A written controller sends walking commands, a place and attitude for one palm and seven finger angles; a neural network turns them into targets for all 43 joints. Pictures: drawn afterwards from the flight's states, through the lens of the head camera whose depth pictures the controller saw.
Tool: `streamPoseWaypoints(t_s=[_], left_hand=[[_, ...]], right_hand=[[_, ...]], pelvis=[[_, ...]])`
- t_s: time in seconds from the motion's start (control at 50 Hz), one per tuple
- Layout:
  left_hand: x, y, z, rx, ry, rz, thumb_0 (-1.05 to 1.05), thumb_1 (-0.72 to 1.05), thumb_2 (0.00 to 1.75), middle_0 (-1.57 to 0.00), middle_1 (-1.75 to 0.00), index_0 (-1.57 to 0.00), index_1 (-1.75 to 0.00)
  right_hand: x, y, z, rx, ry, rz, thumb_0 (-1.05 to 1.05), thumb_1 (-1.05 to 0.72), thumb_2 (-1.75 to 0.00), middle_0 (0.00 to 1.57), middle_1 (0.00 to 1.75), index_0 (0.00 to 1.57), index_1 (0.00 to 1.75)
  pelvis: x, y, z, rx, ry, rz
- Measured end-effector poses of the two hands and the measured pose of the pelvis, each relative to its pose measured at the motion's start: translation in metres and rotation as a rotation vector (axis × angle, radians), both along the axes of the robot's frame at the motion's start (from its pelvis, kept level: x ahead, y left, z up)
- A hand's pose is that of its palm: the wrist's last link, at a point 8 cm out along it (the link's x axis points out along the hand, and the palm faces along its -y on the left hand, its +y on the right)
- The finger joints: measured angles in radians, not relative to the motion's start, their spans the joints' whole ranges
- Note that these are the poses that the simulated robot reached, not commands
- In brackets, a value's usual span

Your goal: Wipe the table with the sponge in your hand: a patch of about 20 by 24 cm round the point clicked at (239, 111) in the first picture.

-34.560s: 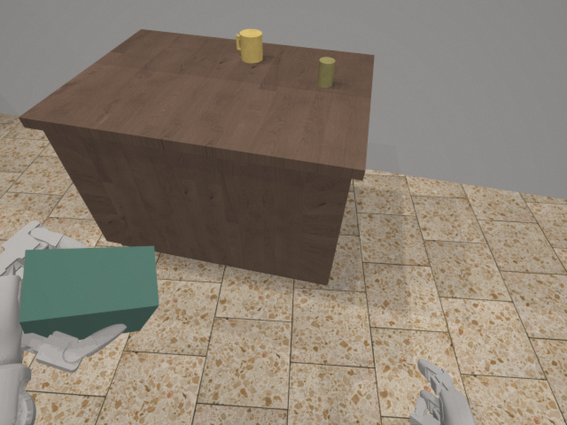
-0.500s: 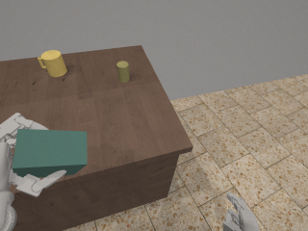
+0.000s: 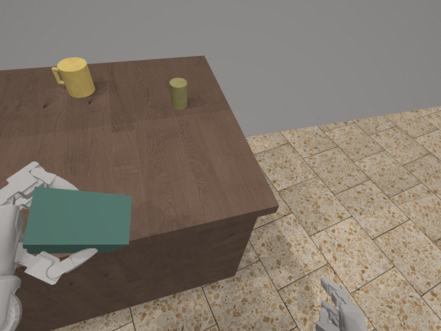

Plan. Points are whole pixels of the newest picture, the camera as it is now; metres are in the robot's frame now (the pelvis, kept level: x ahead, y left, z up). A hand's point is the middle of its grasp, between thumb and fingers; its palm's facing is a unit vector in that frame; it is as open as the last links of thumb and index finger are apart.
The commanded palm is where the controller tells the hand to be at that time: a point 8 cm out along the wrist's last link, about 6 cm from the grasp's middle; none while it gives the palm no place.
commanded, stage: come to a stop and stand still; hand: left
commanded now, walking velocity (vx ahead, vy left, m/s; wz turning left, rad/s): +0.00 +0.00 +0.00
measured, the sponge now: (91, 225) +0.23 +0.21 +0.12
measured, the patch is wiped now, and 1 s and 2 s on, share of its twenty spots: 0.00 0.00 0.00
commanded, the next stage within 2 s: look again from close up in 0.54 s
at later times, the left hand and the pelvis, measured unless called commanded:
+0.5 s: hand (42, 205) +0.23 +0.27 +0.15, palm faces +0.39 -0.86 -0.34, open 10.4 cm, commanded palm +0.17 +0.29 +0.18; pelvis +0.01 +0.01 +0.00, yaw +0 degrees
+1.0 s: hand (45, 208) +0.23 +0.26 +0.15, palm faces +0.39 -0.85 -0.36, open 10.4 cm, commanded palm +0.17 +0.29 +0.18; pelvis +0.01 +0.01 +0.00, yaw +0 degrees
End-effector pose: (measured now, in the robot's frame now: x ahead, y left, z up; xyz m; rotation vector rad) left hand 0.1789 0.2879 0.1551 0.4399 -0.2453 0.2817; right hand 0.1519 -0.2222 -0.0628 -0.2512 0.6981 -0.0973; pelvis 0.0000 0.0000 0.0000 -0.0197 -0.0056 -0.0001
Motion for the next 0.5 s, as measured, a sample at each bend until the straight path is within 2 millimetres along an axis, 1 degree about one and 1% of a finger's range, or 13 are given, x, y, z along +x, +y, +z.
streamPoseWaypoints(t_s=[0.06, 0.1, 0.18, 0.26, 0.32, 0.4, 0.5], left_hand=[[0.003, 0.014, 0.005, 0.003, -0.039, 0.049, -0.02, -0.53, 1.04, -0.68, -1.32, -0.72, -1.31], [0.005, 0.019, 0.011, -0.002, -0.074, 0.072, -0.02, -0.53, 1.04, -0.68, -1.32, -0.72, -1.31], [0.01, 0.017, 0.019, -0.015, -0.119, 0.067, -0.02, -0.53, 1.04, -0.68, -1.32, -0.72, -1.31], [0.015, 0.013, 0.016, -0.024, -0.098, 0.038, -0.01, -0.53, 1.04, -0.68, -1.32, -0.72, -1.31], [0.016, 0.014, 0.012, -0.024, -0.064, 0.03, -0.01, -0.53, 1.04, -0.68, -1.32, -0.72, -1.31], [0.015, 0.018, 0.008, -0.025, -0.037, 0.041, -0.01, -0.53, 1.04, -0.68, -1.32, -0.72, -1.31], [0.012, 0.02, 0.01, -0.028, -0.044, 0.06, -0.02, -0.53, 1.04, -0.68, -1.32, -0.72, -1.31]], right_hand=[[0.005, 0.005, 0.0, -0.006, 0.009, 0.02, 0.01, -0.9, -0.9, 0.2, 0.3, 0.2, 0.3], [0.01, 0.009, 0.001, -0.005, 0.003, 0.033, 0.01, -0.9, -0.9, 0.2, 0.3, 0.2, 0.3], [0.023, 0.016, 0.005, 0.004, -0.025, 0.046, 0.01, -0.9, -0.9, 0.2, 0.3, 0.2, 0.3], [0.034, 0.021, 0.011, 0.014, -0.056, 0.043, 0.01, -0.9, -0.9, 0.21, 0.3, 0.2, 0.3], [0.039, 0.023, 0.013, 0.016, -0.069, 0.037, 0.01, -0.9, -0.9, 0.21, 0.3, 0.2, 0.3], [0.041, 0.024, 0.014, 0.011, -0.068, 0.035, 0.01, -0.9, -0.9, 0.21, 0.3, 0.2, 0.3], [0.038, 0.022, 0.012, 0.001, -0.047, 0.036, 0.01, -0.9, -0.9, 0.21, 0.3, 0.2, 0.3]], pelvis=[[0.002, 0.001, 0.0, -0.002, -0.002, 0.006], [0.004, 0.003, 0.0, -0.003, -0.003, 0.008], [0.008, 0.006, 0.001, -0.006, -0.002, 0.005], [0.011, 0.01, 0.001, -0.007, 0.0, 0.001], [0.012, 0.011, 0.001, -0.008, 0.001, 0.0], [0.012, 0.012, 0.002, -0.009, 0.001, 0.0], [0.012, 0.012, 0.002, -0.01, 0.0, 0.003]])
